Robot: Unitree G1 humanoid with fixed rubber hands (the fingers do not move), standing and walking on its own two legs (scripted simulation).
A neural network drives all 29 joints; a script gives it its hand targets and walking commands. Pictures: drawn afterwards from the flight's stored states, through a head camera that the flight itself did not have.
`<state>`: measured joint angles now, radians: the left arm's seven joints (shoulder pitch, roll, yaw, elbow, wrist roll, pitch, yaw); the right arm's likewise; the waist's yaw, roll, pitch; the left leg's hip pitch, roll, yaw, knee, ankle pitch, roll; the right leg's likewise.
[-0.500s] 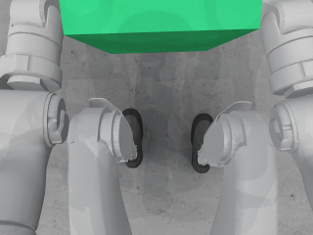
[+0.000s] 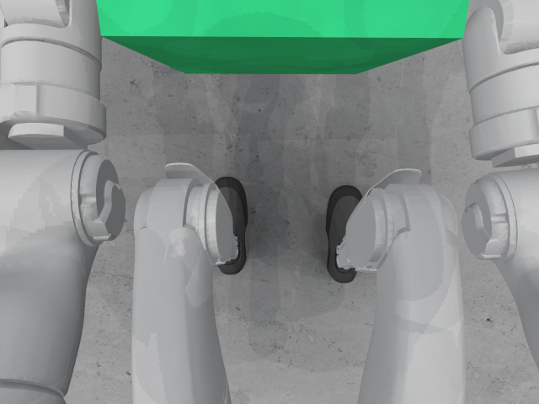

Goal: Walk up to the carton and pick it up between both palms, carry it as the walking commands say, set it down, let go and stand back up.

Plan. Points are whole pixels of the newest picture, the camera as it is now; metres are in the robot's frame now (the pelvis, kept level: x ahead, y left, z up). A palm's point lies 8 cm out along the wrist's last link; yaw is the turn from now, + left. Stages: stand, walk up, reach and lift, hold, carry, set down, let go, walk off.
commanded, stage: reach and lift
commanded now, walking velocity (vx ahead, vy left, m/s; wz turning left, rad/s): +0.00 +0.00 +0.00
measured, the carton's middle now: out of the picture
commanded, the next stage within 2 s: none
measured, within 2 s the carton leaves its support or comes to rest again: neither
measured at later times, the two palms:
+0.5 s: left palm out of the picture +0.54 +0.22 -0.05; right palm out of the picture +0.54 -0.14 -0.06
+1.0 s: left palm out of the picture +0.52 +0.21 +0.02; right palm out of the picture +0.52 -0.14 +0.01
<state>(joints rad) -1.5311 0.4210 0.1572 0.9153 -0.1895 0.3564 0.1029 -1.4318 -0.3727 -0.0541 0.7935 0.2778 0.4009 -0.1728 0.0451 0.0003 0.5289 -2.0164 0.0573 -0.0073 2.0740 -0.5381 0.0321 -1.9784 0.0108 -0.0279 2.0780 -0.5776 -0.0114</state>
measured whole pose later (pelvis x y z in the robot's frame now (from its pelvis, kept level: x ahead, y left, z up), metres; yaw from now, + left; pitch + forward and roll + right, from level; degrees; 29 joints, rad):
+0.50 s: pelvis -0.02 +0.00 +0.05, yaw +0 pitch +24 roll -2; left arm -1.49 0.36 0.26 0.82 -0.08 0.44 0.08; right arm -1.41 -0.33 -0.18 0.72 0.18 0.49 -0.14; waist 0.05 0.00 0.53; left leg -1.86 0.05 -0.01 1.90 -0.46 0.02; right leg -1.82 0.01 -0.03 1.90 -0.50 -0.01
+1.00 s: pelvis -0.03 +0.00 +0.10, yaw +1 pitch +21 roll -2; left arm -1.44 0.30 0.31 0.76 -0.04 0.49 0.09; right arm -1.32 -0.30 -0.25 0.66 0.14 0.53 -0.10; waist 0.05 0.00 0.53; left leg -1.67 0.04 -0.01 1.71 -0.41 0.02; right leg -1.63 0.01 -0.03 1.71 -0.45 -0.01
